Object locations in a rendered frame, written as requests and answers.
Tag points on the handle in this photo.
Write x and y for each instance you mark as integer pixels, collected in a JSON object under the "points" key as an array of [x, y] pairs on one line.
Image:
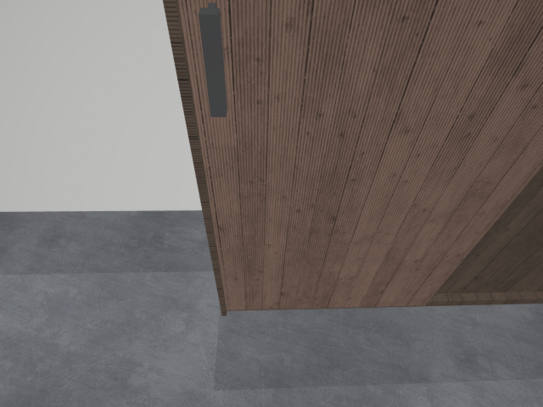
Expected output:
{"points": [[210, 29]]}

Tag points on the wardrobe door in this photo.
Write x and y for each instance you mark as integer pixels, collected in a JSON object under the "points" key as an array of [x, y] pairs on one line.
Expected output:
{"points": [[509, 257], [368, 145]]}

